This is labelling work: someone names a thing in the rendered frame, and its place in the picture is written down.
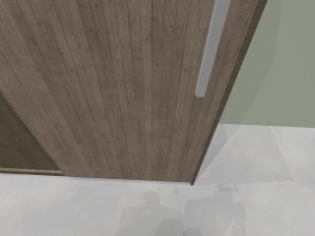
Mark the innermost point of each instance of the handle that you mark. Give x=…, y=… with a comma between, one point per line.
x=211, y=47

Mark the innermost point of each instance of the wardrobe door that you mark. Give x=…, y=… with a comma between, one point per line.
x=18, y=146
x=107, y=87

